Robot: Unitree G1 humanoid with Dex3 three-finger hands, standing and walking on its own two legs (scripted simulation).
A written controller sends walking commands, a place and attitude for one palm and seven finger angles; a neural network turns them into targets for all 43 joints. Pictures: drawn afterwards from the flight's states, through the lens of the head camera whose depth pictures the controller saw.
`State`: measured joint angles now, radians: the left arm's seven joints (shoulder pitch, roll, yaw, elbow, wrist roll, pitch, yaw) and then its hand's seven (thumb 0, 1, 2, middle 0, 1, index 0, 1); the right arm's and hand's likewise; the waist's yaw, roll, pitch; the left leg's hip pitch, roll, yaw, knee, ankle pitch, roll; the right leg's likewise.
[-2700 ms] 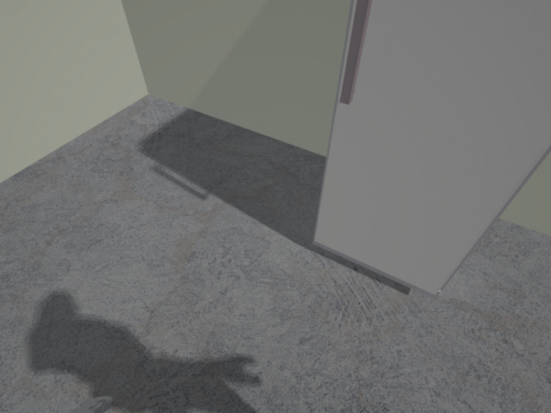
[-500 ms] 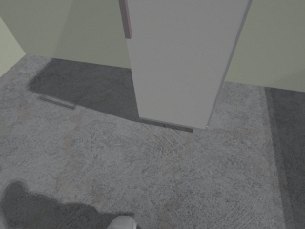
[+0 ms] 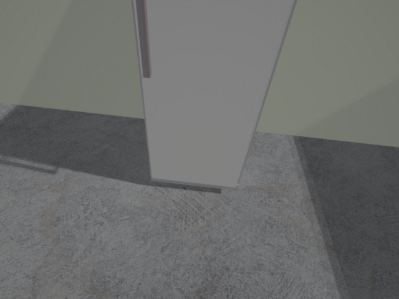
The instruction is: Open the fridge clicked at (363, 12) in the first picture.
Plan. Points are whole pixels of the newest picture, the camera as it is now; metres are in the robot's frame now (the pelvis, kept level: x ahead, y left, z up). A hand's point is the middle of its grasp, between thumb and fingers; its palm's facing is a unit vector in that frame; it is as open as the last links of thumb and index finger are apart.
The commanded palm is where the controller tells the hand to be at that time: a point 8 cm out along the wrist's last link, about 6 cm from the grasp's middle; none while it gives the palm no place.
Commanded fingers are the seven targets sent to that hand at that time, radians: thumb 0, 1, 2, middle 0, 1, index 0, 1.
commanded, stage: take the last steps up to it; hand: left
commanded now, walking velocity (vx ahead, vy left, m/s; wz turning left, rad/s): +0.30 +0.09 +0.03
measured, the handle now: (143, 6) +0.88 +0.25 +0.24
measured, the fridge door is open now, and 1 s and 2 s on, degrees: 0 0 0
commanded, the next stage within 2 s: come to a stop and stand still in 1.06 s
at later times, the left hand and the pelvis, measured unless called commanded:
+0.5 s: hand out of the picture +0.10 +0.18 -0.17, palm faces +0.11 -0.97 -0.22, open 7.2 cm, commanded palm none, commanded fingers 0.00 0.90 0.90 -0.20 -0.30 -0.20 -0.30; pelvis +0.11 +0.00 +0.00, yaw +3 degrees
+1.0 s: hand (100, 223) +0.35 +0.29 -0.17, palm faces +0.08 -0.98 -0.19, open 7.3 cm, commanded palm none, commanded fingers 0.00 0.90 0.90 -0.20 -0.30 -0.20 -0.30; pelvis +0.30 +0.11 -0.01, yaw +1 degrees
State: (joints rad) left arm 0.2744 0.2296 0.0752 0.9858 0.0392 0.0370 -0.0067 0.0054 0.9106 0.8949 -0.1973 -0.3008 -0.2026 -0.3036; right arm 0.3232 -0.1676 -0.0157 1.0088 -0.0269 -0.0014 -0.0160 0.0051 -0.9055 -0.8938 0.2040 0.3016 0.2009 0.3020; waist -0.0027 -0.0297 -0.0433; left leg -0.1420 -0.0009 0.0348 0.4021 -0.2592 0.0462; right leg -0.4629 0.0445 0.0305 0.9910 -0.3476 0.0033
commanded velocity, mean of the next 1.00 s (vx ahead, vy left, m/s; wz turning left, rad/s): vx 0.28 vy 0.06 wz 0.00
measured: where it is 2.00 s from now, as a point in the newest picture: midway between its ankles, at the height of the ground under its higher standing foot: (170, 285)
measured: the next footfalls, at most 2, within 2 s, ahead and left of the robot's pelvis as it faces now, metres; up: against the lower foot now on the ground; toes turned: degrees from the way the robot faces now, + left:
right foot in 0.26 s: +0.09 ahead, -0.13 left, +0.00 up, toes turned -7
left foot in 0.68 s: +0.32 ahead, +0.18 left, +0.00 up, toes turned +13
